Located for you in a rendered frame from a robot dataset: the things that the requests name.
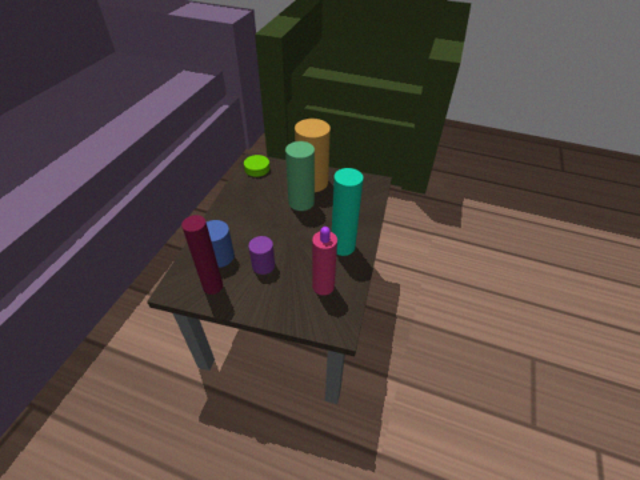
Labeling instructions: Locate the armchair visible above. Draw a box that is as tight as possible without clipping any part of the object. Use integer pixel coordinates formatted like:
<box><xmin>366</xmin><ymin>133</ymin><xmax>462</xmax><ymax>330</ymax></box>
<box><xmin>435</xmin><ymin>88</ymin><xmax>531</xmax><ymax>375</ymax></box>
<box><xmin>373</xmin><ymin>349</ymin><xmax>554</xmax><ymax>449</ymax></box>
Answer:
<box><xmin>255</xmin><ymin>0</ymin><xmax>471</xmax><ymax>194</ymax></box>

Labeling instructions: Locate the sofa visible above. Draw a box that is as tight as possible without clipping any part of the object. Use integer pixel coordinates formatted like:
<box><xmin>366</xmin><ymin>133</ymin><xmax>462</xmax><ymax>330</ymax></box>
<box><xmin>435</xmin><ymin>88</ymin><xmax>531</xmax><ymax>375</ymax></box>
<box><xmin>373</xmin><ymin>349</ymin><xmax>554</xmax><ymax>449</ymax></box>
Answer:
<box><xmin>0</xmin><ymin>0</ymin><xmax>265</xmax><ymax>437</ymax></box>

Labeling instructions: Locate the coffee table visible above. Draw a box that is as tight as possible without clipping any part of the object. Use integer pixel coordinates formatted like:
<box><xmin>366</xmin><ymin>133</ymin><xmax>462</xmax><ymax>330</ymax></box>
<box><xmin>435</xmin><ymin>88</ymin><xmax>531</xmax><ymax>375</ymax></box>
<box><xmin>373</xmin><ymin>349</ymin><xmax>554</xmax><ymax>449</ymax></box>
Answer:
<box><xmin>147</xmin><ymin>153</ymin><xmax>392</xmax><ymax>404</ymax></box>

